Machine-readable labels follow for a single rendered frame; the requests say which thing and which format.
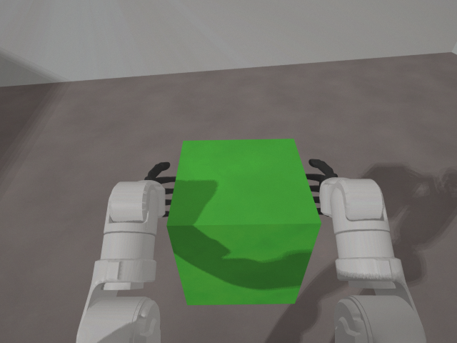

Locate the right robot hand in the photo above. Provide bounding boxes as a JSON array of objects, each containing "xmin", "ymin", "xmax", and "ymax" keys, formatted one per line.
[{"xmin": 306, "ymin": 159, "xmax": 338, "ymax": 216}]

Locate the carton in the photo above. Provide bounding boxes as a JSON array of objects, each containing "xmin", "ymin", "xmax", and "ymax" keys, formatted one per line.
[{"xmin": 166, "ymin": 139, "xmax": 321, "ymax": 305}]

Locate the left robot hand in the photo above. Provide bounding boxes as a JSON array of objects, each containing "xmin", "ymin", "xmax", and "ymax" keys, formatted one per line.
[{"xmin": 144, "ymin": 162, "xmax": 176, "ymax": 217}]

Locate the robot right forearm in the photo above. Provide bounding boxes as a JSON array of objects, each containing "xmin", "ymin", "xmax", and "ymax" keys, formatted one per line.
[{"xmin": 319, "ymin": 177, "xmax": 426, "ymax": 341}]

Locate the robot left forearm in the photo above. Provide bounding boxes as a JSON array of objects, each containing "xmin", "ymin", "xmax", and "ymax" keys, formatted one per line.
[{"xmin": 76, "ymin": 180, "xmax": 165, "ymax": 343}]

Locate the robot right upper arm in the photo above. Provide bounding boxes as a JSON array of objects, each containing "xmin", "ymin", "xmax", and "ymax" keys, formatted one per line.
[{"xmin": 334, "ymin": 295, "xmax": 426, "ymax": 343}]

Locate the robot left upper arm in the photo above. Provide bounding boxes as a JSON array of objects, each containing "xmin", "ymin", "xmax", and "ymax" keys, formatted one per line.
[{"xmin": 78, "ymin": 297, "xmax": 161, "ymax": 343}]

